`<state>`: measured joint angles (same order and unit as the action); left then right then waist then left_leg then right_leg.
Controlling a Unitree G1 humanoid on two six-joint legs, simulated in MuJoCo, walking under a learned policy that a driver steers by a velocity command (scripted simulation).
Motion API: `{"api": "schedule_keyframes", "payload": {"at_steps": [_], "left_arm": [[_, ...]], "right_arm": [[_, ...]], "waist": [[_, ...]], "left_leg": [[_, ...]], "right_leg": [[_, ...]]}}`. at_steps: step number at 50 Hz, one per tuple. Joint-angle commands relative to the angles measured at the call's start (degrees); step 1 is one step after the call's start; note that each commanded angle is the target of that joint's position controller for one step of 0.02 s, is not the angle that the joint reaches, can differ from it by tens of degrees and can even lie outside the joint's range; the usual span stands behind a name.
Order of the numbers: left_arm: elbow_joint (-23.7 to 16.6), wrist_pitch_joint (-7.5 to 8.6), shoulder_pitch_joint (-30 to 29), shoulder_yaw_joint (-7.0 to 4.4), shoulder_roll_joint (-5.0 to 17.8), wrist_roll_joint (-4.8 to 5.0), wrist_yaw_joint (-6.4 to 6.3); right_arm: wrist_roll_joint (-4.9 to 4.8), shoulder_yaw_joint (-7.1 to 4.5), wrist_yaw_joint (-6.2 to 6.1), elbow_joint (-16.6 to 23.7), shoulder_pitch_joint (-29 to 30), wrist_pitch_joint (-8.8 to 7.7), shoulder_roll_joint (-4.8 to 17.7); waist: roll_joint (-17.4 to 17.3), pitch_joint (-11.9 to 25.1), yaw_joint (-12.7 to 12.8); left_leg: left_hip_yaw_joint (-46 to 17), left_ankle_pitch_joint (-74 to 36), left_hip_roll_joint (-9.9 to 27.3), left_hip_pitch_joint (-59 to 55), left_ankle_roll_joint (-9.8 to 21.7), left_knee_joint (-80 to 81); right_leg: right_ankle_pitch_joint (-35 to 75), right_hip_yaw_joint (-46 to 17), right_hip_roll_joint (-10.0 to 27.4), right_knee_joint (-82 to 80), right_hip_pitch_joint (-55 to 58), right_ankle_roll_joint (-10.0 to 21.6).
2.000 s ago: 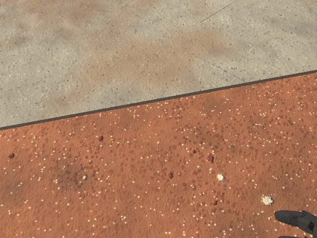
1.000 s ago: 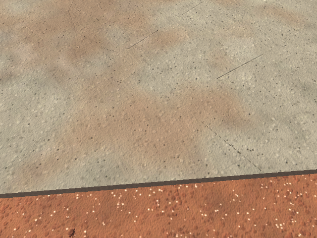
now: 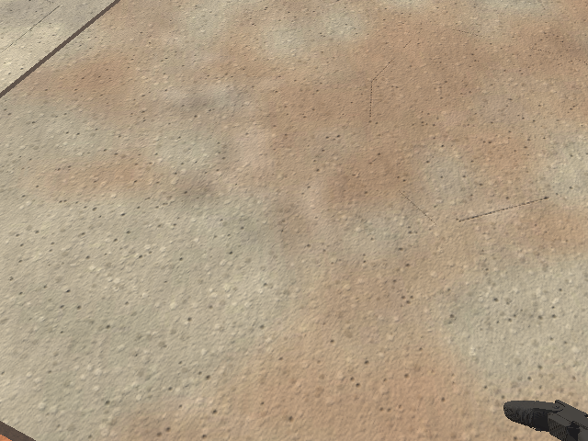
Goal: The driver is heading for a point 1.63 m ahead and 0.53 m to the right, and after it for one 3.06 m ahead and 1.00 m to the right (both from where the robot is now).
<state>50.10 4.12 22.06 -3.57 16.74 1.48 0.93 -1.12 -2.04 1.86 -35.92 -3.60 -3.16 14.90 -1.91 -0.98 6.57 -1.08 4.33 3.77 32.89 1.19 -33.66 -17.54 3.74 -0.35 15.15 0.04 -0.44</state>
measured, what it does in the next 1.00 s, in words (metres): walks ahead, turning right: left foot, then right foot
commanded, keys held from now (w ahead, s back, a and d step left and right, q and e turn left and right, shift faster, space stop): w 0.04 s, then w+e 0.96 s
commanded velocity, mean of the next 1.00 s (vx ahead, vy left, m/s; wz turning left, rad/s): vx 0.50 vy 0.00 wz -0.41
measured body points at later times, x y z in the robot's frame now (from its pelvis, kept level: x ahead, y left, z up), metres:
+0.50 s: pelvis +0.27 +0.02 +0.00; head +0.29 +0.01 +0.45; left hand +0.49 +0.22 -0.11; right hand +0.24 -0.26 -0.13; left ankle +0.15 +0.13 -0.74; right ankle +0.42 -0.15 -0.70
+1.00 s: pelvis +0.55 -0.07 +0.00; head +0.57 -0.09 +0.45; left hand +0.73 +0.17 -0.10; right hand +0.64 -0.39 -0.08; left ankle +0.77 -0.01 -0.71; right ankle +0.43 -0.12 -0.74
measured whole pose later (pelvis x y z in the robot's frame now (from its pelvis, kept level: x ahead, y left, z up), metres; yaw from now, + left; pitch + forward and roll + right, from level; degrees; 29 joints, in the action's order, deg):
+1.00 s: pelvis +0.55 -0.07 +0.00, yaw -29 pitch +2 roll +0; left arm 41.8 1.9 19.3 -4.3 16.7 1.4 -0.6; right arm -0.3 -2.4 1.0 -39.1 -2.1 -5.8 16.1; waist -2.1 -1.4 4.8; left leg -5.6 -0.7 1.9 33.1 -3.4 -30.6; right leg -18.9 -10.2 -6.2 24.2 -6.8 3.6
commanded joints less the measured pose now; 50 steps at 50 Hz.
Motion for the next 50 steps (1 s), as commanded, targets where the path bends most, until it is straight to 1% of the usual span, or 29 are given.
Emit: {"api": "schedule_keyframes", "payload": {"at_steps": [1, 2, 3, 4, 5, 6, 7, 8, 9, 12, 15, 19, 24, 25, 27, 28, 29, 30, 31, 32, 33, 34, 35, 36, 37, 40, 44, 47, 50], "left_arm": [[-2.37, -0.20, -2.45, -2.44, 11.34, 0.60, -0.49], [-2.22, -0.37, -2.51, -2.11, 10.62, 0.64, -0.66], [-2.60, -0.24, -2.27, -1.09, 8.36, -0.04, -0.75], [-4.77, 0.62, 1.20, 0.97, 2.53, -1.55, -0.46], [-4.30, 1.59, 1.77, 1.04, 3.35, -0.53, -0.36], [-4.98, 1.89, -2.25, -0.52, 8.38, 1.09, -0.15], [-5.86, 1.80, -5.59, -0.59, 8.39, 1.32, -0.09], [-5.82, 1.31, -6.85, -0.67, 7.68, 0.63, -0.24], [-5.36, 0.49, -6.04, -1.01, 7.25, 0.11, -0.45], [-4.54, -1.54, -4.16, -0.73, 4.10, 0.21, -0.70], [-5.81, -1.81, -7.68, -0.84, 3.38, -0.07, -0.70], [-7.91, -1.31, -14.45, -0.13, 1.84, -0.44, 0.72], [-12.49, -1.25, -22.55, 0.52, 1.18, -0.37, 2.51], [-13.30, -1.24, -23.03, 0.41, 1.47, -0.34, 2.89], [-14.10, -1.44, -21.02, -0.42, 3.06, -0.26, 3.29], [-13.65, -1.62, -17.21, -1.26, 4.53, -0.17, 3.24], [-12.15, -1.70, -9.91, -2.70, 7.08, -0.02, 2.86], [-9.94, -2.06, -0.41, -4.70, 10.96, -0.07, 1.85], [-9.41, -2.37, 1.92, -6.02, 17.38, 0.17, 0.70], [-11.29, -1.51, 2.44, -5.14, 16.09, -0.23, 0.93], [-10.91, -0.96, 1.46, -4.01, 12.01, -0.64, 1.04], [-11.00, -0.58, -1.54, -3.49, 10.05, -0.32, 0.98], [-11.71, -0.53, -5.72, -2.94, 8.29, -0.22, 0.88], [-12.78, -0.52, -8.57, -2.27, 6.37, -0.70, 0.65], [-13.60, -0.54, -9.80, -2.09, 6.05, -1.17, 0.43], [-13.43, -0.27, -9.23, -2.64, 7.97, -0.95, -0.49], [-12.40, -0.96, -6.21, -3.06, 9.20, -0.30, -1.58], [-11.37, -1.50, -3.11, -3.18, 9.47, 0.04, -1.75], [-11.18, -1.84, -2.61, -3.13, 8.86, 0.03, -1.98]], "right_arm": [[0.11, -2.12, 0.22, 4.25, 0.34, -1.15, 6.05], [0.54, -3.27, -0.08, 2.18, -5.93, -1.05, 7.93], [0.95, -4.67, -0.72, 0.06, -14.84, -0.91, 10.94], [2.23, -5.93, -1.52, -0.38, -21.95, -0.50, 17.24], [1.55, -5.30, -1.31, -0.92, -23.42, -0.38, 14.98], [1.20, -4.13, -1.14, -1.07, -20.37, -0.63, 11.63], [1.01, -3.37, -1.08, -0.98, -16.84, -0.82, 9.42], [1.16, -2.72, -0.83, -1.16, -13.24, -1.12, 7.39], [1.41, -2.36, -0.67, -1.21, -10.64, -1.69, 5.88], [2.01, -2.81, -0.72, -2.71, -8.63, -3.29, 5.87], [2.45, -3.29, -1.46, -4.71, -10.11, -3.68, 6.75], [1.95, -3.63, -2.29, -6.20, -11.24, -3.31, 8.29], [0.80, -4.41, -2.76, -9.13, -16.08, -1.37, 10.18], [0.56, -4.55, -2.87, -9.38, -16.15, -0.83, 10.58], [0.31, -4.94, -3.38, -9.16, -15.20, 0.11, 12.21], [0.22, -5.12, -3.70, -8.96, -14.69, 0.64, 13.00], [0.08, -5.11, -3.95, -8.74, -13.82, 1.08, 13.45], [0.19, -4.71, -4.25, -8.15, -13.38, 0.83, 12.90], [2.45, -2.39, -3.50, -5.37, -17.80, -0.50, 5.07], [1.30, -1.55, -2.55, -4.25, -16.18, -3.11, 5.39], [-1.06, -2.61, -1.74, -2.58, -9.27, -4.57, 9.11], [-1.20, -2.29, -1.66, -1.86, -7.38, -5.34, 8.77], [0.23, -2.47, -2.10, -2.58, -7.32, -5.48, 8.57], [1.23, -3.02, -2.33, -2.96, -8.01, -4.93, 9.34], [1.51, -3.22, -2.23, -2.97, -9.04, -4.12, 9.28], [2.07, -2.62, -2.39, -2.30, -8.28, -2.54, 6.90], [1.84, -1.37, -1.97, -0.07, 0.98, -2.70, 4.44], [0.72, -1.63, -1.17, 1.11, 5.10, -3.28, 5.77], [0.44, -2.66, -0.60, 1.28, 4.13, -3.99, 8.26]], "waist": [[7.44, 0.09, -5.58], [6.49, 3.97, -8.85], [4.62, 9.92, -12.89], [-8.41, 18.64, -13.23], [-13.12, 23.61, -13.56], [-7.60, 14.54, -13.58], [-5.79, 8.91, -12.02], [-3.78, 4.84, -10.07], [-4.85, 2.74, -8.07], [-3.74, 0.98, -5.56], [-1.61, -0.44, -6.02], [-0.65, -2.42, -8.29], [0.21, -5.02, -11.19], [-0.22, -4.75, -10.85], [-2.53, -1.62, -8.62], [-3.81, 1.12, -6.22], [-3.68, 5.08, -1.96], [-1.03, 9.96, 2.94], [13.67, 14.44, -1.57], [11.76, 23.84, -0.92], [7.21, 17.82, 1.26], [4.81, 11.00, -0.72], [1.62, 6.80, -3.62], [2.35, 4.70, -5.71], [3.57, 4.16, -7.18], [3.79, 2.79, -7.88], [6.05, 1.29, -4.24], [7.09, 1.39, -2.40], [8.48, 1.55, -3.76]], "left_leg": [[2.56, 1.17, -2.45, -8.16, 2.45, 4.68], [3.90, 0.59, -4.06, -17.87, 3.88, 6.39], [-0.09, -0.19, -0.42, -32.56, 6.04, 5.20], [-22.66, 2.07, 15.64, -53.68, 13.26, 5.81], [-39.50, 10.93, 20.78, -55.61, 17.50, 14.23], [-32.53, 14.96, 18.82, -48.60, 14.94, 15.61], [-24.38, 14.38, 16.27, -41.13, 12.84, 16.93], [-18.83, 11.74, 13.72, -34.04, 11.65, 19.31], [-14.36, 8.28, 11.81, -28.95, 10.56, 21.50], [-6.06, -0.85, 10.69, -23.15, 10.38, 25.61], [-0.03, -7.51, 10.40, -25.13, 10.01, 26.28], [7.10, -8.76, 9.21, -26.66, 8.05, 27.35], [10.24, -14.64, 12.37, -37.19, 7.32, 23.88], [10.91, -19.24, 12.81, -38.96, 6.88, 21.94], [12.52, -38.70, 12.80, -40.89, 5.59, 14.95], [13.09, -47.80, 12.53, -40.96, 4.91, 8.70], [14.06, -50.16, 11.21, -38.17, 3.65, -1.42], [14.50, -39.87, 8.88, -27.72, 1.29, -16.08], [12.89, 9.72, -0.43, -1.81, -2.68, -37.45], [-1.43, 30.94, -7.17, 8.81, -2.85, -47.73], [-5.22, 26.23, -3.45, 14.41, -1.57, -47.95], [-4.48, 21.12, -0.94, 14.36, -0.56, -43.05], [-4.03, 17.94, 1.22, 11.08, -0.78, -37.61], [-4.02, 15.79, 2.54, 6.80, -1.30, -34.08], [-4.00, 14.54, 2.91, 3.73, -1.97, -32.39], [-1.99, 10.52, 2.32, 1.51, -4.66, -24.39], [-1.03, -5.24, -1.14, -2.72, -5.78, -5.53], [-2.01, -8.68, -3.14, -5.50, -5.50, 1.31], [-3.93, -3.60, -3.20, -7.43, -3.47, 4.77]], "right_leg": [[29.04, -7.46, 15.02, 1.25, -1.42, 8.86], [36.94, -4.93, 12.80, 8.93, -2.77, 7.50], [33.40, -3.03, 9.97, 21.30, -10.26, 5.37], [8.37, -0.40, 2.57, 44.27, -31.14, 1.32], [-16.05, -8.03, -0.91, 55.24, -40.50, 0.97], [-13.32, -10.32, 2.28, 59.26, -45.55, 1.59], [-8.15, -8.95, 4.86, 57.68, -45.63, 2.05], [-3.96, -8.38, 6.61, 54.66, -43.65, 1.72], [-0.64, -9.03, 8.04, 51.96, -40.48, 1.36], [5.42, -9.73, 8.16, 50.20, -36.97, -0.02], [13.05, -11.34, 7.49, 43.73, -40.96, -0.76], [23.34, -7.20, 6.45, 30.19, -39.07, -0.02], [18.72, -3.18, 5.48, 21.95, -42.57, 2.55], [16.00, -2.01, 4.77, 21.13, -42.04, 3.34], [9.95, 1.62, 1.29, 20.97, -35.94, 5.49], [6.91, 3.14, -0.99, 21.35, -30.49, 6.81], [7.58, 3.53, -3.24, 19.02, -20.28, 8.64], [10.81, -1.37, -2.32, 15.50, -3.44, 11.27], [8.47, -29.00, 12.61, 14.46, 17.52, 20.08], [2.05, -53.11, 20.18, 4.86, 25.32, 26.98], [3.20, -45.18, 18.30, 2.59, 22.07, 23.16], [6.50, -36.90, 15.73, 2.43, 13.55, 20.78], [11.48, -31.07, 13.19, 1.97, 4.70, 18.74], [16.91, -27.13, 11.33, 0.72, -1.90, 17.96], [19.35, -25.74, 10.33, -0.60, -6.06, 17.96], [25.27, -20.80, 8.34, -2.15, -13.33, 18.02], [18.61, -16.73, 4.19, -0.99, -17.06, 14.07], [12.70, -20.54, 5.69, 1.05, -14.96, 12.99], [9.67, -26.34, 8.01, 6.14, -10.18, 11.63]]}}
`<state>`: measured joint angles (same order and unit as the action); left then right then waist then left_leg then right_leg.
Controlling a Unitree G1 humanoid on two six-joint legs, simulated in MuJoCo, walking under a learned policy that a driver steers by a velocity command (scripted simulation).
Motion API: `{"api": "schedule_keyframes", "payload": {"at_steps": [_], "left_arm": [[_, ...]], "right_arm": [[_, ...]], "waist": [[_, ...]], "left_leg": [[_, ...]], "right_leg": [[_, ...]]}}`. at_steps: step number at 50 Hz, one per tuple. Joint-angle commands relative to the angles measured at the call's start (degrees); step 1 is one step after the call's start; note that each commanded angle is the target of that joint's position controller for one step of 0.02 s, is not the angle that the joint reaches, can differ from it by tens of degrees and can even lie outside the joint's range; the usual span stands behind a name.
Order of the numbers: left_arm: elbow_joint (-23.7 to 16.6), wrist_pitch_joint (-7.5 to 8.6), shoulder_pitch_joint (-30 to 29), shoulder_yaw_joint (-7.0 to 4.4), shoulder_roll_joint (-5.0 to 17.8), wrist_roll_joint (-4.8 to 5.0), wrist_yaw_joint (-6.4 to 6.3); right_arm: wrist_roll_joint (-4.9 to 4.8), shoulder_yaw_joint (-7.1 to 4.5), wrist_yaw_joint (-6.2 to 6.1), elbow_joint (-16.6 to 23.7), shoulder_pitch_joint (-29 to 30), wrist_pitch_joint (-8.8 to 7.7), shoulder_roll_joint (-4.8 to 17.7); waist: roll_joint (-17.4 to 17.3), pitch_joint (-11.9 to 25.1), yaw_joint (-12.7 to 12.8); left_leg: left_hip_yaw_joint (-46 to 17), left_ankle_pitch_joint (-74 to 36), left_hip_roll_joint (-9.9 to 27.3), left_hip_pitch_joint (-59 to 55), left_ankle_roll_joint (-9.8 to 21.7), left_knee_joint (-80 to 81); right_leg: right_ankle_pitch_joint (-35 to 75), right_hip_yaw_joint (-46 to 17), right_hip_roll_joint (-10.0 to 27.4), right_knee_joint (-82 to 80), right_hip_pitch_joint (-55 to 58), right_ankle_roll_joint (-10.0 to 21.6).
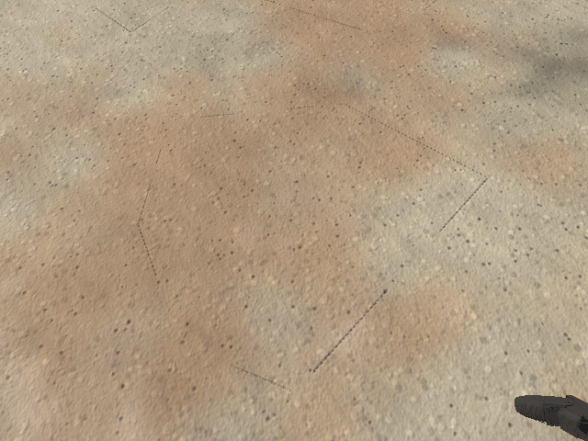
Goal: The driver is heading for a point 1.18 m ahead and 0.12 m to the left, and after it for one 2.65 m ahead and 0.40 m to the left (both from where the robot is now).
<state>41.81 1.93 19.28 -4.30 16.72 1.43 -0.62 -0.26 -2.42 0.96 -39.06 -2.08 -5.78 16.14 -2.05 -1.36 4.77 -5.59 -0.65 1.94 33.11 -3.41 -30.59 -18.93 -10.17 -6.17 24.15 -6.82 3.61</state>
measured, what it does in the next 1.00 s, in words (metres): walks ahead: left foot, then right foot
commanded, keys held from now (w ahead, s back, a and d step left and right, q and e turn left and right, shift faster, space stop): w+e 0.06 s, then w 0.54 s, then w+q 0.40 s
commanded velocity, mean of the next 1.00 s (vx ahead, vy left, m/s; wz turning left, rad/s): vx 0.50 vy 0.00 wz -0.05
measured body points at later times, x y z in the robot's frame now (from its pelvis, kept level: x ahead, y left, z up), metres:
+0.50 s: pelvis +0.27 +0.00 +0.00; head +0.30 -0.01 +0.45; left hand +0.54 +0.18 -0.07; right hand +0.21 -0.28 -0.13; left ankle +0.17 +0.14 -0.74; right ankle +0.39 -0.15 -0.72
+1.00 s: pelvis +0.53 -0.05 +0.00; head +0.55 -0.05 +0.45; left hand +0.55 +0.23 -0.13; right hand +0.72 -0.29 -0.10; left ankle +0.71 +0.09 -0.70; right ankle +0.40 -0.15 -0.74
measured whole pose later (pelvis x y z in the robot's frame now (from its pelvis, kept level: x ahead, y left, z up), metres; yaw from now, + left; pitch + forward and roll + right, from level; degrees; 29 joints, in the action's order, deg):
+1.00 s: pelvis +0.53 -0.05 +0.00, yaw +1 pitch +2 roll -2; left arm 48.2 4.4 19.2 -3.7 15.8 0.1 -0.2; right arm -1.1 -2.3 2.8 -42.9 -6.3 -2.3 15.3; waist -2.4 -1.0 4.2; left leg -0.7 -2.0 4.5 37.4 1.4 -37.1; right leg -18.1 11.4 -2.0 11.7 4.8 0.8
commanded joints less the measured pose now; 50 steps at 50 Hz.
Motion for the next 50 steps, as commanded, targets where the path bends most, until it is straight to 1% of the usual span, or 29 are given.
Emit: {"api": "schedule_keyframes", "payload": {"at_steps": [1, 2, 3, 4, 5, 6, 7, 8, 9, 11, 14, 17, 20, 23, 25, 26, 27, 28, 29, 30, 31, 32, 33, 34, 37, 41, 45, 48, 50], "left_arm": [[-3.11, 0.22, -0.53, -2.44, 8.77, -0.06, -0.46], [-3.44, 0.13, -1.14, -2.08, 7.56, -0.20, -0.42], [-4.03, 0.32, -1.12, -1.02, 4.65, -0.58, -0.19], [-5.12, 0.69, 4.48, 0.25, 0.56, -0.46, -0.19], [-5.55, 1.14, 7.94, 0.54, 2.08, 0.71, -0.25], [-4.24, 1.11, 5.19, -0.56, 7.01, 0.99, -0.26], [-5.01, 0.92, -0.14, -0.83, 8.08, 0.38, -0.22], [-5.89, 1.00, -3.37, -0.77, 7.47, -0.39, -0.16], [-6.29, 1.09, -4.69, -0.88, 6.71, -0.69, 0.05], [-6.06, 0.99, -3.64, -0.50, 4.57, -0.33, 0.53], [-7.10, 1.09, -6.80, 0.42, 2.54, -1.02, 0.78], [-7.92, 1.75, -11.76, 1.31, 1.17, -1.04, 1.38], [-8.85, 2.18, -16.74, 1.48, 1.32, -0.57, 1.99], [-10.24, 2.43, -20.12, 1.25, 2.22, -0.17, 2.59], [-10.31, 2.63, -19.16, 0.77, 3.41, -0.26, 2.85], [-9.29, 2.69, -15.41, 0.10, 4.50, -0.57, 2.75], [-6.90, 2.57, -8.14, -1.22, 6.78, -0.94, 2.36], [-4.93, 2.32, 1.94, -2.50, 10.35, -1.42, 1.70], [-4.19, 1.86, 5.89, -3.53, 16.14, -1.92, 1.43], [-3.95, 1.80, 6.95, -2.36, 11.58, -1.13, 1.59], [-4.02, 1.98, 3.16, -1.38, 9.22, -1.06, 1.63], [-4.33, 2.10, -0.18, -0.82, 7.42, -1.23, 1.65], [-4.22, 2.32, -3.17, -0.36, 5.79, -1.59, 1.86], [-4.16, 2.80, -5.13, 0.02, 4.36, -2.00, 1.97], [-2.53, 4.35, -6.35, -0.48, 4.75, -2.10, 1.91], [-0.21, 4.70, -5.21, -0.94, 5.89, -2.45, 1.03], [1.65, 4.31, -3.11, -1.27, 7.46, -1.95, 0.33], [3.62, 3.19, -0.27, -1.67, 8.33, -1.25, 0.10], [4.34, 2.16, 0.17, -1.97, 9.07, -0.78, -0.12]], "right_arm": [[-0.47, -2.66, 0.31, 3.96, 0.46, -1.65, 7.57], [-0.27, -3.28, 0.11, 2.76, -3.88, -1.90, 8.25], [0.67, -4.10, -0.28, 1.93, -10.22, -2.23, 10.23], [2.02, -5.08, -0.61, 1.06, -17.45, -2.14, 14.84], [1.04, -5.42, 0.13, -1.31, -21.14, -1.40, 14.89], [0.15, -4.08, 0.24, -0.55, -18.60, -1.24, 9.80], [0.27, -3.37, 0.09, -0.36, -16.06, -0.73, 7.62], [0.75, -2.84, 0.10, -0.42, -13.70, -0.41, 6.54], [1.04, -2.34, 0.02, -0.79, -12.33, -0.35, 5.31], [0.89, -2.02, -0.02, -1.56, -11.81, -0.63, 4.51], [0.06, -2.63, -0.16, -3.13, -13.00, -0.89, 7.01], [-0.35, -2.96, -0.38, -4.34, -14.08, -0.30, 8.77], [-0.93, -3.03, -0.38, -6.00, -16.95, 0.35, 9.89], [-1.38, -3.11, -0.37, -7.71, -19.40, 1.20, 10.58], [-1.56, -3.34, -0.59, -8.44, -19.34, 1.87, 11.44], [-1.71, -3.35, -0.77, -8.49, -18.37, 2.17, 11.81], [-1.61, -2.90, -0.91, -8.60, -18.61, 2.30, 10.75], [-0.45, -1.71, -1.05, -7.40, -18.04, 2.08, 8.20], [0.30, 0.30, -0.90, -5.45, -23.02, 0.96, 2.07], [-0.53, -0.58, -0.62, -6.25, -21.28, -0.13, 6.23], [-2.07, -1.52, -0.24, -5.03, -17.43, -0.61, 9.18], [-2.13, -1.40, -0.26, -4.74, -14.62, -0.58, 8.75], [-1.36, -1.52, -0.36, -4.73, -13.29, -0.22, 8.10], [-1.11, -1.76, -0.39, -5.13, -14.09, 0.56, 7.63], [-1.29, -1.40, -0.61, -5.74, -15.44, 2.69, 4.64], [-0.94, -1.41, -0.39, -4.17, -10.52, 2.91, 3.85], [-0.73, -0.61, 0.93, -1.67, -2.97, 2.53, 2.29], [-0.83, -0.38, 1.92, 0.99, 1.48, 2.56, 2.17], [-0.84, -0.58, 2.67, 2.69, 2.82, 2.61, 2.72]], "waist": [[9.48, 2.17, -3.35], [9.50, 3.59, -5.77], [7.19, 8.86, -8.84], [-4.82, 17.73, -8.55], [-18.47, 19.84, -7.72], [-10.20, 12.23, -8.96], [-5.36, 6.58, -9.29], [-2.65, 3.03, -8.46], [-2.86, 1.16, -7.31], [-4.72, 1.14, -5.64], [-3.31, 0.66, -5.72], [-2.28, 0.32, -7.30], [-2.41, -0.40, -9.25], [-2.86, -1.51, -9.69], [-3.40, -1.02, -8.01], [-3.24, 0.99, -5.26], [-2.10, 5.69, -1.84], [1.57, 13.25, 2.53], [16.45, 19.60, 0.37], [14.76, 21.37, 2.03], [11.60, 12.91, 1.36], [8.28, 8.59, 0.00], [6.69, 5.08, -1.62], [7.64, 3.76, -3.52], [7.20, 1.93, -5.61], [5.20, -0.18, -4.76], [4.17, -2.58, -1.78], [3.66, -4.05, -0.23], [4.31, -3.98, -0.56]], "left_leg": [[0.95, 3.55, -1.44, -10.25, 2.19, 2.53], [1.93, 3.91, -1.59, -16.17, 3.59, 4.53], [-1.57, 5.41, 3.00, -27.34, 6.30, 4.09], [-19.69, 12.52, 15.60, -46.87, 13.07, 5.74], [-41.67, 29.42, 22.32, -52.11, 18.61, 12.76], [-38.22, 37.49, 20.24, -46.57, 16.99, 15.05], [-29.30, 33.05, 17.77, -39.97, 15.01, 14.95], [-22.86, 25.75, 15.28, -33.59, 14.56, 15.74], [-18.34, 19.95, 13.31, -29.44, 14.43, 16.88], [-12.88, 13.28, 11.12, -25.83, 14.56, 18.93], [-8.28, 5.57, 11.48, -25.52, 16.40, 21.35], [-2.94, 1.53, 10.22, -25.43, 15.60, 22.15], [-0.01, 0.69, 9.74, -25.85, 14.51, 21.59], [-0.62, -0.30, 11.97, -29.74, 13.68, 19.97], [-0.52, -5.42, 13.03, -32.11, 12.63, 17.08], [1.11, -13.23, 12.07, -31.96, 11.58, 12.54], [3.72, -20.05, 9.44, -29.90, 10.17, 3.63], [6.23, -11.43, 6.78, -20.44, 7.83, -11.41], [8.14, 20.50, -2.76, 2.06, 3.71, -32.94], [0.49, 33.37, -2.27, 9.15, 3.89, -41.23], [0.21, 29.67, 0.73, 13.37, 4.57, -43.31], [1.33, 24.71, 3.12, 11.94, 4.78, -41.17], [1.61, 21.13, 4.61, 10.15, 4.45, -37.95], [0.85, 18.47, 5.95, 6.69, 4.24, -35.89], [-0.13, 13.84, 5.84, 3.79, 2.87, -33.23], [-1.35, 2.13, 4.85, 7.22, 2.24, -22.59], [2.92, -5.89, 3.83, 5.22, 3.29, -10.86], [4.57, -3.15, 3.35, 7.65, 4.87, -6.25], [6.49, 2.10, 2.35, 7.88, 6.35, -4.69]], "right_leg": [[11.49, -13.59, 13.94, -0.86, -2.94, 6.92], [12.75, -13.17, 12.31, 2.73, -3.61, 5.63], [12.18, -10.19, 9.17, 12.99, -6.86, 3.63], [-1.31, -2.43, 2.21, 31.92, -21.07, -0.27], [-15.66, 0.56, 1.59, 45.10, -34.48, -1.97], [-11.37, -1.24, 4.55, 50.14, -38.60, -2.35], [-6.89, 0.95, 6.32, 50.80, -38.83, -2.46], [-3.81, 2.00, 7.70, 48.50, -37.50, -2.40], [-1.49, 1.93, 9.27, 45.29, -35.77, -2.25], [0.22, 3.29, 10.57, 40.68, -31.88, -2.29], [4.30, 5.61, 11.71, 31.99, -32.66, -3.24], [13.04, 7.52, 11.68, 20.67, -30.09, -3.71], [18.40, 9.41, 10.06, 12.62, -26.11, -3.97], [16.79, 9.69, 9.19, 8.39, -25.41, -2.59], [13.81, 10.37, 8.25, 5.81, -22.14, -0.93], [14.03, 11.72, 6.87, 3.51, -15.92, 0.26], [14.43, 12.66, 5.65, 2.44, -4.91, 1.84], [15.41, 4.58, 13.17, 4.45, 11.06, 5.06], [6.59, -21.66, 27.20, -0.21, 28.71, 13.80], [-0.05, -31.17, 28.40, -5.59, 28.61, 15.15], [0.63, -22.49, 27.01, -6.30, 22.27, 12.79], [4.47, -14.94, 24.32, -7.32, 15.02, 11.02], [8.21, -10.11, 22.22, -9.40, 8.56, 10.05], [11.58, -6.32, 20.64, -11.37, 3.97, 9.14], [17.56, 0.99, 20.19, -15.74, -1.99, 9.35], [22.37, 9.03, 19.39, -17.29, -0.43, 7.89], [22.87, 14.95, 19.30, -18.26, 1.56, 6.15], [25.28, 16.85, 21.22, -16.10, 8.41, 5.45], [32.21, 17.98, 22.41, -12.66, 12.56, 4.54]]}}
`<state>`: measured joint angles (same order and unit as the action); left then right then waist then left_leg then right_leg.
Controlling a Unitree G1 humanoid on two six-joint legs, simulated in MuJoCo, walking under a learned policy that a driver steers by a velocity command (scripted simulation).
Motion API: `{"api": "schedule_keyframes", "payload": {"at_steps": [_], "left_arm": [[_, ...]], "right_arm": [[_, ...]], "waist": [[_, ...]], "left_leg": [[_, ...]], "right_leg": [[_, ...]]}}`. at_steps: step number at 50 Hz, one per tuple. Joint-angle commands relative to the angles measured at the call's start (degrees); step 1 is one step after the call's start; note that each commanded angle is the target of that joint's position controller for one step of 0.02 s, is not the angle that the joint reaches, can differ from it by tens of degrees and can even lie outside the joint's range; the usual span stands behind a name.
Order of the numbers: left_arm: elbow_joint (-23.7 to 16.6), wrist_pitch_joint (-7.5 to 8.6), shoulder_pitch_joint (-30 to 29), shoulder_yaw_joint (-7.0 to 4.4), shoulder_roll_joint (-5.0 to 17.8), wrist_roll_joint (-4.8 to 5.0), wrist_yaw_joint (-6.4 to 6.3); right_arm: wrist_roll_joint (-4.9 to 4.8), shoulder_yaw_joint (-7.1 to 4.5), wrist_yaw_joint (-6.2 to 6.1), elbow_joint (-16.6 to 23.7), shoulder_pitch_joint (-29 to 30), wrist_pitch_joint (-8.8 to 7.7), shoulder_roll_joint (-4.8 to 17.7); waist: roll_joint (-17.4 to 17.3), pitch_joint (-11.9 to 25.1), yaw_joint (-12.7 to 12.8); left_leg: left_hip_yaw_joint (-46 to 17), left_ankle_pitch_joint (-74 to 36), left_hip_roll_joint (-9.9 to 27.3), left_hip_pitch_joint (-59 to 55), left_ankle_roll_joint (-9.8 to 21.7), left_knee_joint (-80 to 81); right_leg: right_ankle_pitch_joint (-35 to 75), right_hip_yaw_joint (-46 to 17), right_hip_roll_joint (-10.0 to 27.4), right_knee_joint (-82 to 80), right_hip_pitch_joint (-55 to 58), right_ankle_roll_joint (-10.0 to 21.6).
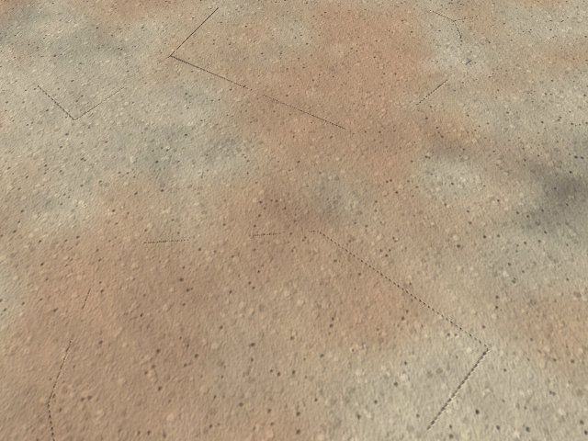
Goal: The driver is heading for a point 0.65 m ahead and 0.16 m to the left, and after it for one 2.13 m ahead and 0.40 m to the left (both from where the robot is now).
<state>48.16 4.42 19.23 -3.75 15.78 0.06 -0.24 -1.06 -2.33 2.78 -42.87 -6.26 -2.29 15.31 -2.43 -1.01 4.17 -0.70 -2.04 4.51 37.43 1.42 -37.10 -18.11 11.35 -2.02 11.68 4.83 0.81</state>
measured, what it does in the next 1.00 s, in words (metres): walks ahead, turning left: left foot, then right foot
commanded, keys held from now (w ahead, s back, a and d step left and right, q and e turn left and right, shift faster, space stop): w+q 0.14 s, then q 0.52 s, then w+q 0.02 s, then w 0.32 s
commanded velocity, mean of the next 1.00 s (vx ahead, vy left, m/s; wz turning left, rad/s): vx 0.27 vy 0.00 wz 0.48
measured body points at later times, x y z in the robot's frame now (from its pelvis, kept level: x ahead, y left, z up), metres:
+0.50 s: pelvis +0.25 +0.03 +0.00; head +0.29 +0.05 +0.45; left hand +0.38 +0.34 -0.09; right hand +0.43 -0.23 -0.10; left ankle +0.19 +0.11 -0.73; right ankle +0.42 -0.05 -0.72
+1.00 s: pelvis +0.34 +0.08 +0.01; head +0.33 +0.10 +0.45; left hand +0.31 +0.38 -0.11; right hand +0.55 -0.12 -0.09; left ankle +0.26 +0.15 -0.73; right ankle +0.42 -0.03 -0.70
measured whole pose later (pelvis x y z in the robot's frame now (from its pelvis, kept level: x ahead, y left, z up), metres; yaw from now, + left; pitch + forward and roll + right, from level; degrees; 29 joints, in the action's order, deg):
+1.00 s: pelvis +0.34 +0.08 +0.01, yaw +30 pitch +2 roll -1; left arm 44.3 2.2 12.8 -3.7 17.6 1.4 1.0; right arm 0.4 -2.4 -0.1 -41.3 -18.7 -0.9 15.0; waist 2.0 2.3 -0.4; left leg -0.4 17.9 -0.5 11.9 3.1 -27.5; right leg -21.2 1.2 1.6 47.5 -26.1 0.8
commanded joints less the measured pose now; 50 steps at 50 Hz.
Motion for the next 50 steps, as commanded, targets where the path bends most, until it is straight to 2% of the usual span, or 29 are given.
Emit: {"api": "schedule_keyframes", "payload": {"at_steps": [1, 3, 4, 5, 6, 7, 8, 9, 10, 13, 18, 22, 25, 26, 27, 28, 29, 30, 32, 35, 38, 41, 44, 45, 46, 47, 48, 49, 50], "left_arm": [[-2.08, -0.82, -0.34, -2.71, 10.70, 0.68, -0.73], [-2.47, -1.87, -1.30, -3.13, 12.33, 0.74, -1.44], [-2.80, -2.29, -2.17, -2.98, 12.30, 0.86, -1.79], [-3.86, -1.91, -1.37, -2.21, 10.81, 0.04, -2.09], [-6.64, -0.14, 4.83, 0.67, 1.87, -1.75, -0.75], [-6.99, 2.26, -1.28, 0.10, 6.34, 0.28, 0.21], [-9.11, 3.46, -7.38, -0.60, 8.92, 2.31, 0.63], [-9.45, 3.99, -8.42, -0.34, 8.30, 1.66, 0.28], [-8.84, 3.76, -8.35, -0.77, 8.74, 0.03, -0.24], [-8.78, 1.14, -5.30, -1.05, 7.66, -0.94, -0.65], [-9.99, -0.28, -10.58, 0.26, 4.63, -1.02, -0.86], [-11.54, -0.51, -16.09, -0.04, 5.96, -0.30, 0.03], [-11.37, 0.20, -13.92, -1.09, 7.75, -0.60, 0.27], [-11.03, 0.70, -11.89, -1.41, 8.40, -1.00, 0.07], [-11.33, 0.80, -9.29, -2.08, 11.80, -2.02, -0.57], [-11.31, -0.23, -8.82, -2.20, 13.43, -3.57, -0.95], [-11.08, -1.12, -8.12, -2.16, 11.01, -1.64, -0.92], [-12.27, -1.56, -9.77, -1.22, 7.57, -1.16, -1.12], [-12.81, -2.77, -13.43, -0.56, 6.06, -1.08, -1.37], [-11.75, -3.59, -13.47, -1.07, 7.44, -1.33, -1.76], [-10.97, -3.27, -12.45, -1.72, 8.97, -0.17, -1.41], [-9.99, -2.70, -12.04, -2.24, 10.52, 0.71, -0.32], [-8.57, -2.98, -11.86, -1.93, 10.15, 1.91, 0.54], [-8.26, -2.86, -11.91, -1.21, 7.99, 1.67, 0.74], [-9.18, -2.37, -13.79, 0.21, 3.58, 0.77, 1.25], [-11.73, -1.23, -15.57, 0.83, 1.43, 0.04, 1.69], [-12.74, -0.15, -18.91, -0.69, 6.93, 1.39, 1.29], [-12.01, 0.25, -16.81, -1.41, 8.70, 2.18, 1.38], [-10.58, 0.43, -15.11, -1.54, 8.63, 1.65, 1.48]], "right_arm": [[-0.05, -0.99, 1.14, 7.04, 6.41, -0.83, 4.19], [-0.02, -2.49, 1.20, 6.51, 0.06, -0.46, 6.78], [-0.18, -4.14, 0.71, 4.54, -8.47, -0.37, 9.46], [-0.29, -6.11, -0.46, 2.63, -17.79, 0.16, 14.22], [-0.83, -6.85, -0.88, 2.92, -16.69, -0.06, 19.71], [-0.40, -5.47, -0.89, 4.20, -18.83, -0.58, 14.95], [0.42, -4.71, -0.98, 4.37, -16.02, -1.08, 12.51], [0.42, -4.35, -1.11, 5.11, -11.90, -1.32, 11.35], [0.47, -3.90, -1.29, 6.10, -7.85, -1.19, 9.72], [1.20, -3.69, -2.08, 7.51, -4.42, -0.79, 9.14], [-0.05, -4.57, -4.10, 6.45, -5.65, 1.28, 11.47], [-0.11, -4.47, -4.86, 5.93, -7.60, 3.05, 10.95], [0.01, -4.17, -5.09, 7.04, -5.29, 3.35, 9.93], [0.02, -3.82, -5.04, 7.66, -4.39, 3.22, 8.87], [0.97, -2.80, -4.93, 8.85, -5.41, 2.85, 5.73], [0.74, -2.20, -4.84, 8.70, -14.76, 2.63, 3.71], [0.56, -3.24, -4.48, 7.28, -17.95, 2.79, 9.45], [-0.13, -4.46, -4.59, 6.61, -13.63, 3.62, 12.94], [-0.13, -4.81, -5.22, 7.14, -9.32, 5.58, 12.31], [-0.26, -3.48, -4.70, 8.16, -9.33, 6.03, 7.22], [0.59, -2.47, -3.80, 8.93, -7.55, 4.78, 5.56], [0.85, -2.20, -2.94, 7.68, -7.94, 3.44, 6.07], [0.90, -2.25, -2.41, 4.42, -12.75, 2.70, 5.87], [0.89, -2.30, -2.53, 3.45, -15.12, 2.50, 6.01], [0.95, -2.72, -2.95, 2.66, -19.62, 2.21, 8.15], [1.09, -4.14, -3.10, 3.31, -20.54, 2.19, 15.00], [2.06, -4.52, -3.20, 3.72, -19.32, 1.05, 15.35], [1.91, -3.56, -3.40, 4.14, -16.23, -0.11, 12.31], [1.40, -2.86, -3.41, 4.18, -14.72, -0.93, 10.00]], "waist": [[5.52, -3.29, -0.91], [7.76, 1.95, -4.98], [6.86, 6.43, -9.79], [1.48, 12.05, -13.62], [-13.17, 17.15, -6.50], [-6.47, 23.11, -11.08], [-4.25, 14.49, -11.70], [0.68, 9.45, -8.89], [2.68, 5.98, -6.43], [1.52, 4.83, -2.29], [-2.02, 7.17, -3.85], [-3.57, 7.52, -5.92], [-5.12, 6.58, -3.65], [-4.58, 7.03, -2.28], [2.12, 11.66, -2.44], [16.93, 15.83, -6.91], [16.93, 17.79, -6.66], [11.27, 13.15, -4.67], [7.73, 7.67, -4.56], [11.28, 5.69, -4.80], [12.18, 7.11, -3.69], [11.85, 6.80, -3.66], [10.05, 4.29, -6.60], [8.46, 3.87, -7.91], [1.07, 3.97, -9.48], [-11.59, 1.21, -9.32], [-8.62, -3.09, -10.60], [-7.58, -5.23, -8.08], [-7.02, -4.95, -7.01]], "left_leg": [[3.27, 6.47, -1.62, 1.25, 2.53, 2.21], [6.87, 12.20, -5.99, -8.90, 4.98, 1.66], [7.12, 9.85, -8.37, -21.15, 6.99, 4.89], [-3.49, 8.64, -2.90, -39.16, 10.35, 6.40], [-35.95, 17.05, 11.87, -59.06, 21.64, 10.75], [-46.59, 22.65, 14.39, -62.34, 22.70, 18.39], [-37.63, 13.09, 13.00, -56.34, 19.83, 19.28], [-29.96, 1.23, 10.59, -47.49, 17.96, 18.37], [-23.71, -10.63, 8.63, -39.14, 16.63, 18.02], [-16.34, -26.08, 5.63, -26.51, 16.11, 19.22], [-10.25, -24.89, -0.37, -20.79, 11.28, 16.59], [-16.25, -13.45, 0.34, -24.21, 8.93, 12.86], [-22.43, -6.21, 0.20, -26.98, 7.26, 7.54], [-22.10, -2.27, -2.13, -25.77, 5.41, 3.68], [-17.51, 9.89, -6.28, -20.58, 2.58, -7.48], [-11.00, 43.58, -14.31, -7.49, -1.17, -20.21], [-9.42, 43.50, -9.67, -3.36, -3.45, -29.67], [-8.58, 38.79, -7.61, -1.85, -4.86, -34.33], [-6.61, 32.11, -5.36, -1.52, -6.28, -35.67], [-1.38, 26.97, -4.57, -6.46, -6.01, -27.37], [0.23, 27.74, -3.58, -11.66, -4.16, -15.86], [2.03, 25.05, -3.98, -19.67, -1.53, -4.18], [4.88, 17.78, -5.73, -30.57, 1.71, 9.89], [3.35, 19.36, -5.31, -35.91, 2.95, 12.44], [-9.45, 27.49, 3.31, -42.24, 5.74, 18.36], [-29.95, 39.38, 15.22, -44.14, 12.73, 25.48], [-36.27, 44.44, 18.24, -37.73, 16.81, 29.68], [-32.49, 42.68, 16.13, -37.92, 15.37, 29.61], [-27.61, 37.00, 13.71, -38.83, 13.27, 29.16]], "right_leg": [[40.13, -2.57, 18.35, 2.85, 2.01, 6.63], [59.35, -0.84, 17.71, 14.41, 2.55, 5.08], [60.13, 0.70, 15.76, 25.84, -1.65, 3.40], [44.36, 0.74, 13.34, 42.83, -15.22, 0.97], [-11.75, -4.16, 0.91, 63.06, -42.16, -2.85], [-15.59, -16.66, 0.27, 68.72, -48.69, -1.84], [-10.96, -17.11, 2.78, 67.89, -52.31, -0.80], [-6.70, -16.69, 5.04, 63.47, -50.13, -0.56], [-5.13, -16.11, 6.60, 59.23, -46.41, -1.34], [-3.48, -15.17, 7.03, 52.53, -37.95, -3.80], [12.63, -13.16, 1.93, 32.82, -31.45, -5.99], [15.68, -15.38, -0.16, 23.13, -29.93, -5.60], [14.98, -16.88, 0.13, 15.50, -26.80, -3.41], [22.28, -16.93, 2.17, 10.65, -21.59, -1.73], [37.33, -24.90, 12.51, 11.56, -10.91, 2.33], [53.08, -41.58, 26.03, 12.36, 1.72, 13.97], [42.01, -48.86, 29.59, 10.92, 1.15, 17.65], [34.44, -41.15, 25.13, 10.83, -2.61, 15.42], [23.00, -30.93, 19.31, 8.72, -10.83, 11.82], [8.65, -22.35, 14.17, 3.26, -17.62, 10.46], [-1.85, -22.04, 15.23, 0.40, -17.96, 11.45], [-4.65, -21.36, 16.41, -0.80, -20.38, 11.63], [-12.03, -19.15, 14.93, 1.67, -26.26, 9.19], [-13.54, -17.24, 12.98, 5.39, -30.45, 6.85], [-11.90, -12.30, 8.68, 18.75, -38.42, 2.86], [-12.50, -6.12, 1.34, 33.48, -52.74, -0.77], [-11.31, -12.57, 4.17, 41.59, -56.34, -0.11], [-5.74, -14.55, 6.08, 44.11, -58.46, 0.35], [-1.41, -14.63, 6.83, 44.07, -58.67, 0.37]]}}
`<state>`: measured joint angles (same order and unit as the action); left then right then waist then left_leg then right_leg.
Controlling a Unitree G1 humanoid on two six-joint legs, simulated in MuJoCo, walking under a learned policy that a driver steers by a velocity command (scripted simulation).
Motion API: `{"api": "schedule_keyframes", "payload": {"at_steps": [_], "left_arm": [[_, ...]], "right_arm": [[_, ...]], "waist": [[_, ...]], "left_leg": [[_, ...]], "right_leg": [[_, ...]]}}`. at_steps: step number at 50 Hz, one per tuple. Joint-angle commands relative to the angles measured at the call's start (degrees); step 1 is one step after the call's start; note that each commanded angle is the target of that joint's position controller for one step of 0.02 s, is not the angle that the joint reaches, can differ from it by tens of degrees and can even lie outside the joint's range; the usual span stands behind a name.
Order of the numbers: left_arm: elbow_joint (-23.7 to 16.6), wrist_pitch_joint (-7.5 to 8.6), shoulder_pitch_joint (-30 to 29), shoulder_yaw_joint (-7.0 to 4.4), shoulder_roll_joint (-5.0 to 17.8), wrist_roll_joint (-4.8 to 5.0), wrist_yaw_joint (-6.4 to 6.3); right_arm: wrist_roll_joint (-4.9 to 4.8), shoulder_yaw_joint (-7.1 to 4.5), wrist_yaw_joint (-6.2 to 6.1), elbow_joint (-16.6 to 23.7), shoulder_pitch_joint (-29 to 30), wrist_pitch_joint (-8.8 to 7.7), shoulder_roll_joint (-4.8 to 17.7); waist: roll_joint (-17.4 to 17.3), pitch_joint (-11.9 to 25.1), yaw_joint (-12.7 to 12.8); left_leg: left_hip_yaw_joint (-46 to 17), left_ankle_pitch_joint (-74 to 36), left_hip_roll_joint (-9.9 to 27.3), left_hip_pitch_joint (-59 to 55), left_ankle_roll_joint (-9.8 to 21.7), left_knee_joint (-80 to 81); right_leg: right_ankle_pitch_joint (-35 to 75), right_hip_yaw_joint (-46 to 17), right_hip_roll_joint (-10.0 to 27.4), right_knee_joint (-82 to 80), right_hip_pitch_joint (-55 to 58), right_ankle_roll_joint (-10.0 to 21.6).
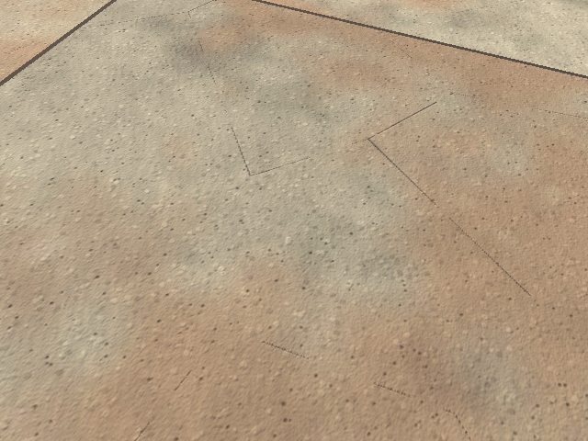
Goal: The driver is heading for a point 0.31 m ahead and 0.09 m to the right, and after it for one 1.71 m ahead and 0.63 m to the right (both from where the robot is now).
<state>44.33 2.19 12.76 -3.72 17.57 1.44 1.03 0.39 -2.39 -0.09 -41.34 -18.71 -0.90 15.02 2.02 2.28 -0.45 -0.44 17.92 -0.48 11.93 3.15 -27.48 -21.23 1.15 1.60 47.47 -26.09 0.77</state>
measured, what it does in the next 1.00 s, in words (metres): walks ahead, turning right: right foot, then left foot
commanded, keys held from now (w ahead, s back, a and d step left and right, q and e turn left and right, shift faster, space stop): w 0.14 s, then w+e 0.08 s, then e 0.78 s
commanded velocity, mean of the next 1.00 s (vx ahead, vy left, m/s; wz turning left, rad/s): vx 0.20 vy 0.00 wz -0.34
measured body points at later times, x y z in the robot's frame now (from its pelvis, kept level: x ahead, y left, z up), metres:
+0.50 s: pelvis +0.21 -0.06 -0.01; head +0.26 -0.07 +0.44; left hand +0.41 +0.19 -0.11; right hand +0.26 -0.35 -0.13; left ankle +0.14 +0.10 -0.65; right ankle +0.28 -0.14 -0.74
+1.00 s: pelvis +0.30 -0.03 +0.00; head +0.34 -0.02 +0.45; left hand +0.56 +0.17 -0.11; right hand +0.32 -0.34 -0.08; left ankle +0.38 +0.07 -0.74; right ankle +0.23 -0.14 -0.66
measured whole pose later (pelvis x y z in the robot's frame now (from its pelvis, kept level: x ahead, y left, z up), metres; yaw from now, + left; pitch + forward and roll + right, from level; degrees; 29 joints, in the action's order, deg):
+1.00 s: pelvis +0.30 -0.03 +0.00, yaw -26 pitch +2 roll -1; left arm 39.3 -3.9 9.9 -5.6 20.1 1.5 -1.1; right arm 1.3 -2.8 -2.4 -36.7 -9.8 -0.4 14.7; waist 2.6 -2.2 -0.3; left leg 0.5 11.6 1.9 17.1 0.0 -27.1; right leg -24.4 -3.9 -3.1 64.1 -30.7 -5.1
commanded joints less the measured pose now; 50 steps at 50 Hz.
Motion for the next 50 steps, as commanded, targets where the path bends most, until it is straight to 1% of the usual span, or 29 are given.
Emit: {"api": "schedule_keyframes", "payload": {"at_steps": [1, 3, 7, 12, 14, 15, 16, 17, 18, 19, 20, 21, 22, 23, 24, 26, 29, 34, 37, 39, 40, 41, 42, 43, 44, 45, 46, 48, 50], "left_arm": [[-5.97, 2.82, -8.08, -1.69, 6.83, -0.64, 0.25], [-5.27, 2.96, -8.28, -1.30, 4.97, -1.23, 0.67], [-6.17, 2.75, -12.53, 0.16, 1.53, -0.66, 1.39], [-8.10, 2.52, -17.13, 0.92, 1.63, 0.09, 2.87], [-8.20, 2.69, -15.68, 0.59, 2.58, -0.51, 3.39], [-7.56, 2.75, -12.60, -0.08, 3.98, -0.97, 3.40], [-5.79, 2.77, -6.48, -1.15, 5.89, -1.38, 3.17], [-4.18, 2.63, -0.16, -2.38, 8.48, -1.41, 2.56], [-3.69, 2.22, 6.54, -3.39, 13.48, -1.68, 1.58], [-4.76, 2.31, 5.11, -3.13, 16.19, -1.96, 1.89], [-5.55, 1.55, 5.04, -2.69, 11.74, -1.07, 1.57], [-6.01, 1.23, 1.50, -2.11, 9.82, -0.80, 1.27], [-6.26, 0.83, -1.21, -1.84, 8.70, -0.42, 0.91], [-6.84, 0.40, -3.34, -1.63, 7.87, -0.53, 0.55], [-7.25, 0.15, -4.37, -1.60, 7.88, -1.42, 0.27], [-7.57, 0.03, -6.03, -1.86, 7.94, -1.97, 0.05], [-7.42, -0.49, -5.96, -2.46, 9.31, -1.45, -0.81], [-7.81, -2.86, -6.07, -2.70, 9.45, -0.54, -2.31], [-7.94, -3.67, -5.07, -2.80, 9.44, -0.56, -2.32], [-8.37, -4.09, -5.89, -2.52, 8.66, -0.04, -2.34], [-8.49, -4.28, -5.41, -2.11, 7.33, 0.24, -2.47], [-8.64, -4.27, -2.29, -1.15, 3.93, -0.46, -2.36], [-10.56, -3.68, -1.62, -1.34, 4.23, -0.24, -2.21], [-9.46, -3.20, -0.66, -2.76, 9.31, -1.12, -2.10], [-8.26, -3.54, -0.41, -3.70, 11.01, -0.37, -2.02], [-7.03, -4.47, 0.52, -3.82, 10.02, -0.11, -2.35], [-7.03, -5.22, 0.45, -3.67, 9.06, -0.25, -2.54], [-8.12, -5.86, -1.02, -2.81, 5.95, 0.16, -2.27], [-9.94, -5.79, -3.99, -2.31, 4.56, 0.27, -2.00]], "right_arm": [[-0.52, -2.45, -0.52, 2.64, -1.57, -2.59, 9.33], [-0.33, -2.10, -0.70, 2.27, -2.34, -2.84, 8.54], [-0.55, -2.50, -0.85, 0.89, -4.50, -2.83, 9.34], [-0.87, -3.17, -0.66, -1.74, -6.78, -2.80, 10.89], [-0.77, -3.34, -1.02, -2.19, -5.68, -2.36, 11.20], [-0.73, -3.54, -1.36, -1.94, -4.70, -2.17, 11.94], [-0.79, -3.64, -1.79, -1.34, -3.18, -1.83, 12.36], [-0.67, -3.39, -2.23, -0.62, -3.31, -1.75, 11.85], [1.26, -2.37, -2.60, 1.59, -4.72, -2.04, 9.25], [1.59, -0.23, -1.57, 1.81, -14.14, -2.89, 3.22], [0.18, -1.55, -1.00, 0.38, -9.85, -3.50, 9.55], [-1.48, -1.95, -0.86, 2.39, -3.70, -3.61, 10.76], [-1.04, -1.88, -1.49, 2.76, -0.82, -3.50, 10.58], [-0.11, -2.26, -2.17, 3.37, 1.09, -2.98, 10.99], [0.06, -2.41, -2.39, 3.76, 0.26, -2.19, 10.78], [0.33, -1.99, -2.77, 3.67, -1.76, -1.14, 8.49], [0.94, -1.69, -3.39, 4.43, 0.14, -0.50, 7.36], [0.26, -1.56, -2.67, 6.62, 6.86, -0.17, 6.89], [-0.21, -1.87, -2.01, 7.47, 8.51, -1.15, 7.47], [-0.45, -2.34, -1.59, 7.05, 6.40, -2.02, 7.65], [-0.28, -2.83, -1.58, 6.70, 5.00, -2.38, 8.80], [0.71, -3.68, -2.03, 7.42, 4.65, -2.16, 12.82], [2.76, -4.55, -1.88, 6.93, 6.01, -1.19, 15.76], [2.59, -3.95, -1.84, 7.96, 6.23, -1.14, 12.45], [2.06, -3.10, -2.04, 8.57, 7.75, -1.07, 9.58], [1.33, -2.82, -2.11, 8.88, 9.86, -0.86, 8.40], [0.57, -2.68, -2.26, 8.88, 11.00, -0.70, 7.99], [0.74, -2.71, -2.52, 8.51, 10.94, -0.13, 8.12], [0.95, -3.22, -2.82, 7.93, 9.39, 0.46, 8.76]], "waist": [[-10.63, -7.54, -2.09], [-8.71, -6.27, -1.95], [-8.59, -6.25, -3.46], [-8.26, -9.50, -4.78], [-8.44, -8.05, -3.21], [-9.33, -5.05, -1.43], [-9.32, -0.53, 1.93], [-7.61, 3.89, 4.95], [2.03, 11.69, 6.10], [14.74, 22.34, 0.40], [6.28, 24.37, 4.68], [4.62, 14.97, 4.44], [-0.78, 8.94, 3.17], [-1.79, 5.06, 1.96], [-0.10, 3.94, -0.04], [2.28, 3.50, -1.93], [2.33, 4.90, -1.78], [4.17, 4.00, 0.31], [5.87, 3.50, 1.16], [6.30, 3.80, -0.64], [5.57, 3.75, -1.29], [-3.77, 6.28, 0.62], [-19.66, 3.04, 2.84], [-16.33, 4.13, 1.29], [-11.83, 3.52, 1.37], [-9.00, 2.45, 2.15], [-8.98, 1.51, 1.97], [-10.18, 0.31, 1.24], [-12.21, 1.07, -0.54]], "left_leg": [[-23.75, 11.14, 16.98, -14.17, 9.93, 19.62], [-16.86, -1.01, 14.32, -13.07, 8.47, 20.03], [-7.71, -11.16, 11.15, -8.67, 7.38, 19.97], [-3.69, -15.31, 14.23, -10.98, 6.50, 18.76], [-1.35, -29.81, 14.76, -13.05, 4.82, 13.86], [-0.08, -41.28, 14.27, -14.13, 3.58, 9.26], [2.08, -50.77, 12.40, -13.79, 1.81, 1.13], [4.50, -50.90, 9.59, -9.44, -0.77, -9.85], [5.78, -27.79, 5.70, 4.47, -4.10, -28.92], [-0.37, 21.03, -4.48, 22.81, -7.32, -49.15], [-7.69, 18.53, -1.21, 23.17, -6.84, -53.21], [-6.08, 15.01, 0.77, 26.80, -6.12, -52.20], [-4.89, 11.02, 2.90, 26.84, -6.00, -48.81], [-4.57, 8.39, 3.93, 24.91, -6.25, -45.57], [-5.04, 6.73, 4.47, 20.83, -6.23, -43.55], [-4.22, 6.04, 3.85, 17.25, -7.01, -38.71], [-3.98, 2.35, 2.54, 16.86, -8.29, -30.71], [-5.33, -4.42, 0.62, 14.75, -8.69, -18.97], [-5.57, -1.94, -0.85, 12.22, -8.08, -11.60], [-5.14, -5.61, -1.21, 6.75, -6.76, -0.67], [-5.90, -11.22, 1.38, 1.58, -5.37, 5.91], [-15.30, -17.93, 13.63, -5.43, -0.82, 7.25], [-28.53, -29.45, 22.82, -6.18, 8.84, 8.95], [-30.21, -30.84, 25.18, -5.75, 12.59, 8.51], [-23.91, -30.16, 21.94, -4.66, 10.99, 7.37], [-18.18, -28.05, 18.17, -4.02, 8.48, 6.57], [-15.02, -27.59, 16.68, -3.71, 7.49, 6.40], [-9.13, -27.98, 13.87, -2.69, 7.10, 7.34], [-7.45, -28.14, 14.56, -5.74, 8.16, 7.44]], "right_leg": [[5.49, -4.30, 3.71, 7.00, -27.12, -0.03], [12.78, -2.90, 3.42, 4.97, -23.28, -1.24], [21.89, -0.64, 1.81, -6.56, -14.41, -2.86], [22.20, -0.05, 1.12, -14.72, -11.61, -0.01], [19.76, 0.57, -0.37, -16.42, -7.73, 1.90], [18.86, 1.56, -2.16, -16.42, -2.94, 2.87], [20.28, 3.21, -4.64, -17.37, 5.27, 4.06], [25.90, 2.60, -5.34, -19.09, 15.96, 5.42], [44.63, -12.39, 6.25, -16.32, 33.61, 9.45], [49.26, -39.79, 21.50, -19.44, 50.14, 22.42], [42.04, -37.32, 18.28, -22.71, 46.49, 20.59], [38.86, -29.16, 15.46, -23.71, 38.97, 18.35], [36.77, -24.59, 12.74, -25.31, 30.26, 16.30], [37.32, -22.03, 11.13, -26.95, 22.32, 15.72], [36.89, -20.62, 9.86, -28.78, 16.08, 15.62], [38.26, -18.51, 8.48, -30.07, 9.61, 16.11], [37.72, -18.08, 7.43, -29.32, 7.74, 15.57], [14.24, -21.79, 4.44, -29.21, 6.28, 12.15], [15.02, -25.86, 4.64, -26.36, 9.02, 11.49], [19.13, -27.84, 3.55, -22.49, 10.82, 9.58], [16.64, -27.02, 1.42, -19.49, 9.26, 7.16], [0.81, -21.00, -2.93, -9.20, 4.36, 3.64], [-14.53, -9.72, -11.08, 0.55, -7.83, 0.39], [-15.63, -9.56, -6.86, 13.54, -9.49, -2.06], [-12.01, -9.50, -5.79, 18.71, -9.38, -3.19], [-8.91, -8.58, -4.92, 21.21, -9.36, -4.54], [-6.02, -7.88, -4.39, 23.07, -10.26, -5.53], [-2.65, -4.82, -3.83, 20.31, -9.32, -6.71], [-1.83, -3.21, -2.75, 14.59, -9.20, -7.31]]}}
Keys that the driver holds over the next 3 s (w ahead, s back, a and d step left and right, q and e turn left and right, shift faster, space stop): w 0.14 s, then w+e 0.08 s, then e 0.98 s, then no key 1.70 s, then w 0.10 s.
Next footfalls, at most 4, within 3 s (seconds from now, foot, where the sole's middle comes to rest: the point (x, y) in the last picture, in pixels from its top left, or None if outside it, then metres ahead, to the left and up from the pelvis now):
0.34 right None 0.33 -0.15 -0.78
0.82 left None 0.42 0.05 -0.78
1.20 right None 0.26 -0.17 -0.78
1.60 left None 0.41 0.02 -0.78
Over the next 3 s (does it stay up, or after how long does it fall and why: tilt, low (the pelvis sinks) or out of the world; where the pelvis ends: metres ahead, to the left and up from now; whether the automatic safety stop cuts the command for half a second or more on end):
stays up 0.32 -0.05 0.00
